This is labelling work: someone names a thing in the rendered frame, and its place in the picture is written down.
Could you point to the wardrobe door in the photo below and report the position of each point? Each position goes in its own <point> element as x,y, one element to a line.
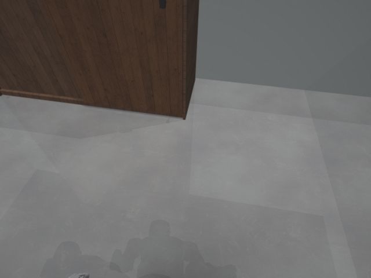
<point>31,59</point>
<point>123,53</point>

